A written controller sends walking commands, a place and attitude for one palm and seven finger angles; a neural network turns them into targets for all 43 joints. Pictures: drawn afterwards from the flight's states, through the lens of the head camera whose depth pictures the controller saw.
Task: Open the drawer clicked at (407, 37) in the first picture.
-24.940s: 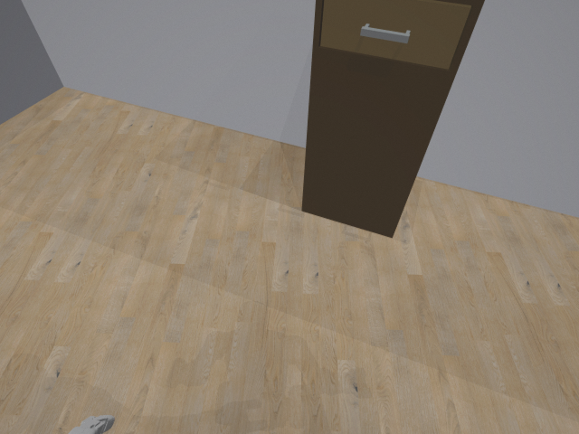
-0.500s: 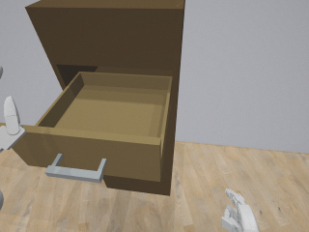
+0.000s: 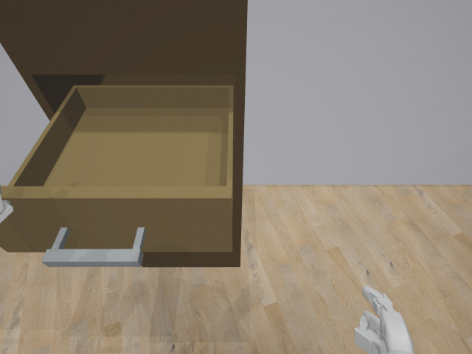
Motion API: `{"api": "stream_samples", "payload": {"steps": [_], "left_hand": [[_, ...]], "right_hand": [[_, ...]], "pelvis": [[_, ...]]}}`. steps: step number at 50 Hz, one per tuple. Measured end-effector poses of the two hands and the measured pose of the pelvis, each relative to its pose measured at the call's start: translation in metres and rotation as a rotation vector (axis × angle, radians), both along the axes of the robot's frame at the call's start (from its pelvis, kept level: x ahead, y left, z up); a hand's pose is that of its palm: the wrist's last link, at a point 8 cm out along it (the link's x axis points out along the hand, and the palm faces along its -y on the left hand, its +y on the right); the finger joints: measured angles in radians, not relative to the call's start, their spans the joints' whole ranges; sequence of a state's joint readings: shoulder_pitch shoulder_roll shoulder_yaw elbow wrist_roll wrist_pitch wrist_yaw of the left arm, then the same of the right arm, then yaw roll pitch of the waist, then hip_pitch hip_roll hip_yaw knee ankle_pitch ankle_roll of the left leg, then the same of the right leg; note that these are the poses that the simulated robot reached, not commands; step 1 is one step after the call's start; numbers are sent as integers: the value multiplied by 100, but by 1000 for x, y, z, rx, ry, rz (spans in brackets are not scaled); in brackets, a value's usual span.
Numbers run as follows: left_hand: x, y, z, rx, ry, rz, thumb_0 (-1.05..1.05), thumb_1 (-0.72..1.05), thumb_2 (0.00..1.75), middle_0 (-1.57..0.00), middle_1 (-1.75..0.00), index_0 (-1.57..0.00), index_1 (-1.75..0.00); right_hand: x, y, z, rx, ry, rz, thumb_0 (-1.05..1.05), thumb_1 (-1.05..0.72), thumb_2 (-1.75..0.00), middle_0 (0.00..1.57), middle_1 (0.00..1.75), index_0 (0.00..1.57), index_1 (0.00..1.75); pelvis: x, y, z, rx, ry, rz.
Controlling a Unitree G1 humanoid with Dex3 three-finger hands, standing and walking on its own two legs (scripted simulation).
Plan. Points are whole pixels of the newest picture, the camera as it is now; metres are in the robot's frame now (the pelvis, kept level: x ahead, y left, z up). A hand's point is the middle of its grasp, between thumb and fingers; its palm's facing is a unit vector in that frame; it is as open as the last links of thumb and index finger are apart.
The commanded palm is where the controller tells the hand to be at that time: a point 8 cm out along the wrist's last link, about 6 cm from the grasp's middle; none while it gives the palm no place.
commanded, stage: step back with the hand held close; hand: left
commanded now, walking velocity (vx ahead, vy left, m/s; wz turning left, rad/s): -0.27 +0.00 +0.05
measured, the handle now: (98, 245) +0.25 +0.22 +0.09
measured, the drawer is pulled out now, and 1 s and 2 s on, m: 0.29 0.29 0.29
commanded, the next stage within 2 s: stop stepping back and stand still in 0.74 s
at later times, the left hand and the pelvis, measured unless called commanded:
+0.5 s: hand out of the picture +0.11 +0.26 +0.28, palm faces +0.58 -0.72 -0.39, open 7.4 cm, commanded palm +0.04 +0.31 +0.28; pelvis -0.08 +0.03 -0.02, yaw +1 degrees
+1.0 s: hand out of the picture +0.02 +0.27 +0.28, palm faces +0.46 -0.79 -0.41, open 7.4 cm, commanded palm -0.05 +0.32 +0.28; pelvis -0.20 +0.05 -0.01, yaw -3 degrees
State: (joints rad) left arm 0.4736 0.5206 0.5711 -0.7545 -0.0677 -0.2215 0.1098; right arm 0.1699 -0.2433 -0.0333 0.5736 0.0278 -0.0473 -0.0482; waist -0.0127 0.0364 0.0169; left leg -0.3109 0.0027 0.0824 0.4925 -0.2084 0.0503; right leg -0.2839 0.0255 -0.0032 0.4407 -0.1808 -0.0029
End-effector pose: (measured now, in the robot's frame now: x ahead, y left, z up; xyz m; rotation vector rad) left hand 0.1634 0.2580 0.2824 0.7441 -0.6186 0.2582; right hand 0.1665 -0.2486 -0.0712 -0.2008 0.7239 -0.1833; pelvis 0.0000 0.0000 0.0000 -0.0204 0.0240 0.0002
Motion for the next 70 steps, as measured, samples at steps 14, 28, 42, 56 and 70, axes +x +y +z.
{"api": "stream_samples", "payload": {"steps": [14,28,42,56,70], "left_hand": [[-62,25,1,-33,-193,77,1,88,90,-22,-30,-22,-30],[-108,47,8,-20,-324,35,1,88,90,-22,-30,-22,-30],[-154,24,5,-55,-231,-135,1,89,90,-22,-30,-21,-30],[-219,55,14,-60,-161,-52,1,89,90,-22,-30,-22,-30],[-269,100,1,-200,-270,28,0,89,90,-22,-30,-22,-30]], "right_hand": [[-53,22,-13,6,-23,36,1,-90,-90,20,30,20,30],[-102,48,-16,-18,-9,30,1,-90,-90,20,30,20,30],[-154,58,-4,17,-26,43,1,-90,-90,20,30,20,30],[-259,65,8,9,-10,-42,1,-90,-90,20,30,20,30],[-313,70,-10,-63,12,-62,1,-90,-90,20,30,20,30]], "pelvis": [[-47,9,-14,0,-24,13],[-91,30,-19,-52,-43,21],[-156,33,-11,-28,-4,-69],[-223,50,3,-38,-33,-51],[-266,80,-12,1,-43,-25]]}}
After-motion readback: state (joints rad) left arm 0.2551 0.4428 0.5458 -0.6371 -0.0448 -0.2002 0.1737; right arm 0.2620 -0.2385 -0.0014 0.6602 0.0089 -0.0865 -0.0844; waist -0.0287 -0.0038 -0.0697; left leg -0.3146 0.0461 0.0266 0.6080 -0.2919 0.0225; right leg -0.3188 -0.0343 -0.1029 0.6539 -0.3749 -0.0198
